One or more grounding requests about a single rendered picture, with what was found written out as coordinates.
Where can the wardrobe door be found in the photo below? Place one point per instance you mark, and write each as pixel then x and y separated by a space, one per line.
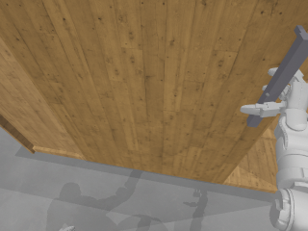
pixel 155 85
pixel 24 108

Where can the right robot forearm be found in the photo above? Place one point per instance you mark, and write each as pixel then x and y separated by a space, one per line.
pixel 291 150

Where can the right robot upper arm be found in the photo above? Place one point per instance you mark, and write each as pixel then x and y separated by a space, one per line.
pixel 289 210

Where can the handle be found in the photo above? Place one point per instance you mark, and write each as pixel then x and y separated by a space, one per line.
pixel 291 63

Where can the right robot hand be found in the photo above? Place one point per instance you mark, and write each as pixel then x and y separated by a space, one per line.
pixel 295 96

